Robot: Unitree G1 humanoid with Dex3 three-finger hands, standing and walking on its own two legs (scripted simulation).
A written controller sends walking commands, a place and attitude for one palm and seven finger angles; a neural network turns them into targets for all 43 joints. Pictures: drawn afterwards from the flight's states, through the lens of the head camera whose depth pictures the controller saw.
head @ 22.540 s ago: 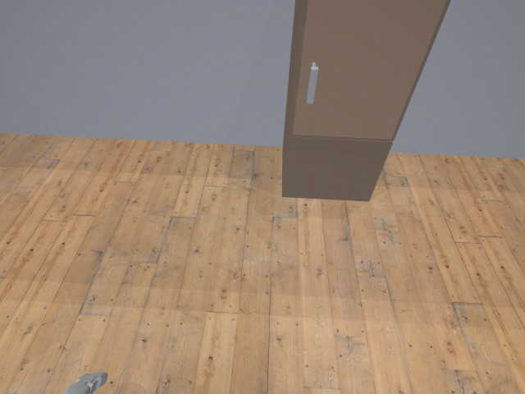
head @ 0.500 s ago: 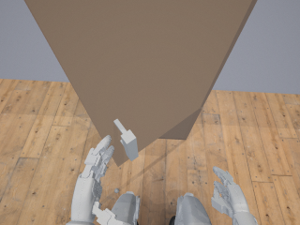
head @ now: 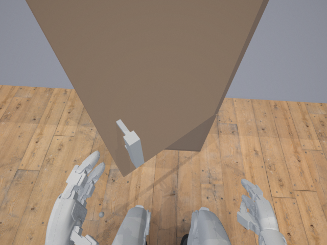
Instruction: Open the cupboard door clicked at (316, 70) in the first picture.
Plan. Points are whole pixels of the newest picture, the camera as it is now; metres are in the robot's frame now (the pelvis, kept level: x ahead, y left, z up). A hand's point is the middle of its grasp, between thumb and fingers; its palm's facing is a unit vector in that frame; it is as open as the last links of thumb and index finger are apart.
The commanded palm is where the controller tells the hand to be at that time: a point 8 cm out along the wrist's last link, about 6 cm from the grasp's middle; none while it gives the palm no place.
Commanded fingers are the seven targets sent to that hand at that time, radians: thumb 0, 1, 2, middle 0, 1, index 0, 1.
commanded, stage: draw the hand back to the body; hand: left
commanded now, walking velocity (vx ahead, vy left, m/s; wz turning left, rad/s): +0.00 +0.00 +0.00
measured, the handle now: (130, 144) +0.33 +0.11 +0.06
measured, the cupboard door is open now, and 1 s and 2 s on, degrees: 40 40 40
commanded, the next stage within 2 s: step back with the hand held close in 1.52 s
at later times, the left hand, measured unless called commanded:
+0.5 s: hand (41, 195) +0.19 +0.20 +0.17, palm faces +0.06 -0.98 -0.18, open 15.9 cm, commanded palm +0.15 +0.25 +0.18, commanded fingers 0.00 -0.19 0.44 -0.16 -0.30 -0.16 -0.30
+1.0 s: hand out of the picture +0.23 +0.26 +0.28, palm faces +0.38 -0.82 -0.42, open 10.7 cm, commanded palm +0.18 +0.31 +0.30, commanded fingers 0.00 0.69 0.81 -0.19 -0.30 -0.19 -0.30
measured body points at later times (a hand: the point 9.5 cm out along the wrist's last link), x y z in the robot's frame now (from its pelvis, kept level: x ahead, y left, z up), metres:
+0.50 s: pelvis +0.02 +0.01 +0.08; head +0.05 +0.02 +0.53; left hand +0.18 +0.25 +0.18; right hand +0.21 -0.22 +0.02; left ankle +0.02 +0.11 -0.59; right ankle +0.05 -0.10 -0.59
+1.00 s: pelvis +0.05 +0.02 +0.14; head +0.02 +0.01 +0.59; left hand +0.20 +0.31 +0.30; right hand +0.23 -0.19 +0.07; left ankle +0.02 +0.11 -0.59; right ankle +0.05 -0.10 -0.59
